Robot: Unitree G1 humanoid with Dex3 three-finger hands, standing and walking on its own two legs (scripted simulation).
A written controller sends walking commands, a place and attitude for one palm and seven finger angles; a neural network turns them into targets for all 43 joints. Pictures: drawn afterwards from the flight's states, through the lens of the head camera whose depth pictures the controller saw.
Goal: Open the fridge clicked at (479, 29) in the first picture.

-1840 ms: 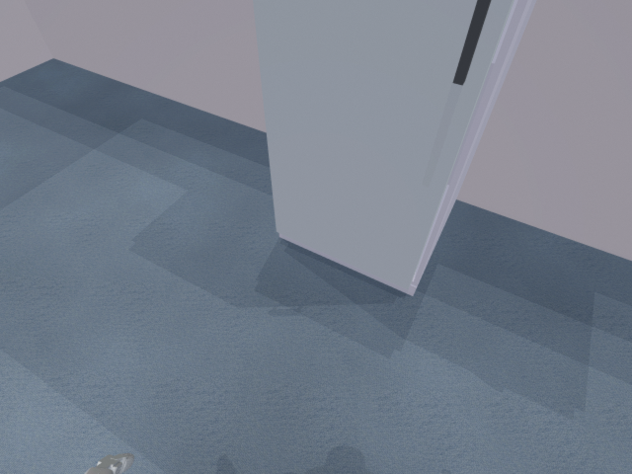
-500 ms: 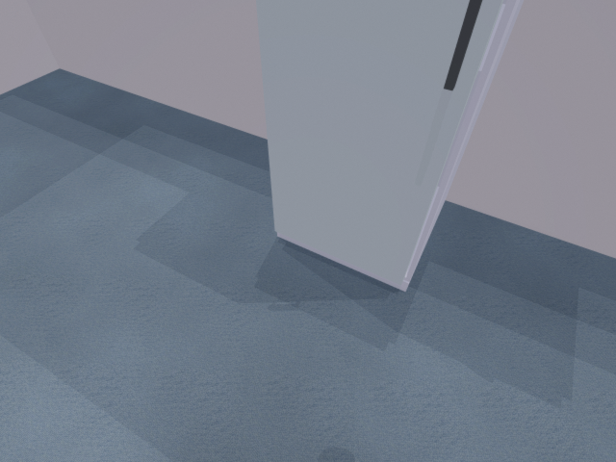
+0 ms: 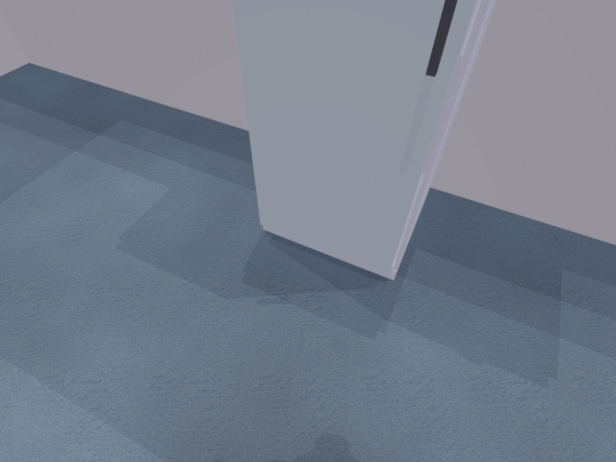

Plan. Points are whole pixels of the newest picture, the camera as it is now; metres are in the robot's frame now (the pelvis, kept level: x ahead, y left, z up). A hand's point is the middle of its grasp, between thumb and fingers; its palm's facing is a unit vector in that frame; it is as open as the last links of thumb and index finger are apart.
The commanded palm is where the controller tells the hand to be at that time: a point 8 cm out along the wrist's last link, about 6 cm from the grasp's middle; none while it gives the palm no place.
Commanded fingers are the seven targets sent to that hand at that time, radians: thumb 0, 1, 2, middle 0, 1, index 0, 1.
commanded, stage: turn to face it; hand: right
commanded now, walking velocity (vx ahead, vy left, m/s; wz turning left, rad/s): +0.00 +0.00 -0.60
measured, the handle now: out of the picture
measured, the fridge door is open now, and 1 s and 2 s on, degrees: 0 0 0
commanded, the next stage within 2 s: take the last steps up to it in 0.64 s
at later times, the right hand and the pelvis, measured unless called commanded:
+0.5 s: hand out of the picture +0.00 -0.24 -0.17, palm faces +0.24 +0.94 -0.24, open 7.4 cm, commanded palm none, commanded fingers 0.00 -0.90 -0.90 0.20 0.30 0.20 0.30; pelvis -0.02 -0.02 +0.00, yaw -14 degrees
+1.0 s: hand out of the picture -0.11 -0.14 -0.18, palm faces +0.43 +0.89 -0.17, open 7.4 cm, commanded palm none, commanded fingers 0.00 -0.90 -0.90 0.20 0.30 0.20 0.30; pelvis -0.01 +0.01 -0.01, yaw -21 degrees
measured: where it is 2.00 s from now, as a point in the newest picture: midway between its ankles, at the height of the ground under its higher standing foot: (297, 442)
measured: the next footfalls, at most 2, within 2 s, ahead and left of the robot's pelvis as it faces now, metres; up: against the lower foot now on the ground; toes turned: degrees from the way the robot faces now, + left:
left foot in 0.66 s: +0.04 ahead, +0.11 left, +0.00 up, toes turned -16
right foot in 1.02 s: -0.04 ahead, -0.12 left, +0.00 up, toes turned -27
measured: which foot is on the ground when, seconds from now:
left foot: down 0.00-0.18, up 0.20-0.64, down 0.66-1.00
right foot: down 0.00-0.66, up 0.68-1.00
